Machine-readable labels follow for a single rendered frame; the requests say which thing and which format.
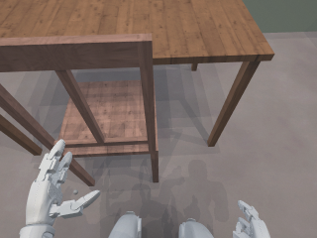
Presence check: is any right robot shin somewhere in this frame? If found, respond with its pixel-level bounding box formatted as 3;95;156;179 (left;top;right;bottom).
186;218;196;222

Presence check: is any robot right hand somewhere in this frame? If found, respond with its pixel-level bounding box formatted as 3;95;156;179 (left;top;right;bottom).
233;200;270;238

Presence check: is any robot left hand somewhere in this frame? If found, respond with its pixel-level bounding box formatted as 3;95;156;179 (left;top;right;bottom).
26;139;101;226

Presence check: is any chair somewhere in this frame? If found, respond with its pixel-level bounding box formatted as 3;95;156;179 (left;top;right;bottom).
0;33;159;186

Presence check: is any left robot forearm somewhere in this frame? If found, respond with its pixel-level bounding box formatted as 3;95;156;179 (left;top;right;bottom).
19;223;55;238

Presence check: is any table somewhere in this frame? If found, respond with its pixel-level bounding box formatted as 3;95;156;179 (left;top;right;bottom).
0;0;275;156

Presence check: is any robot left thigh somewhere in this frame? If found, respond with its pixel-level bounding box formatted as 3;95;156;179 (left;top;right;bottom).
108;214;142;238

